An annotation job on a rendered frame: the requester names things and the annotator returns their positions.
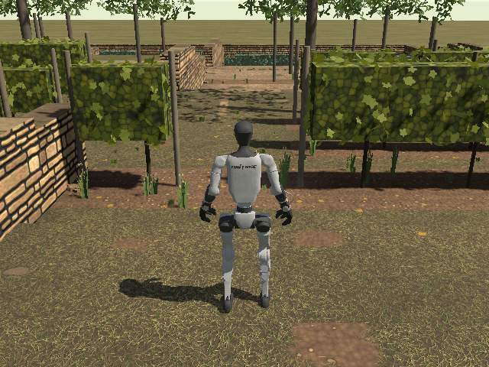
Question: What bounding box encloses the right robot shin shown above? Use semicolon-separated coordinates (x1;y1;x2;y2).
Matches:
259;249;270;297

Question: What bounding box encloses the left robot forearm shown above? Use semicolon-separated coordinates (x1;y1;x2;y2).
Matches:
201;184;215;211

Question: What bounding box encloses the right robot forearm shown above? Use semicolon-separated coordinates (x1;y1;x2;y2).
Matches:
275;183;290;212

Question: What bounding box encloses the robot right thigh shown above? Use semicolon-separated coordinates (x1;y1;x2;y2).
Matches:
255;213;271;262

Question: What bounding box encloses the right robot hand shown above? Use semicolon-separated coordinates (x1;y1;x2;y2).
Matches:
275;208;293;226

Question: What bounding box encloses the robot left upper arm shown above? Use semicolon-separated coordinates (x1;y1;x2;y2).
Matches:
208;154;228;196

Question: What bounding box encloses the left robot hand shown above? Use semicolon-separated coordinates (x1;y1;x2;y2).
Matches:
199;207;217;222

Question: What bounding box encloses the robot right upper arm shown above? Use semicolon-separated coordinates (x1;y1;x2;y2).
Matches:
260;154;282;196

